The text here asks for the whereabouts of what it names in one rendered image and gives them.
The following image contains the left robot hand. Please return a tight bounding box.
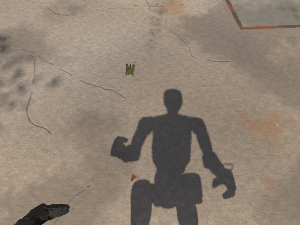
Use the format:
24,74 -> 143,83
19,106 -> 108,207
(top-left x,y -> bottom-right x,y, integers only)
13,203 -> 70,225

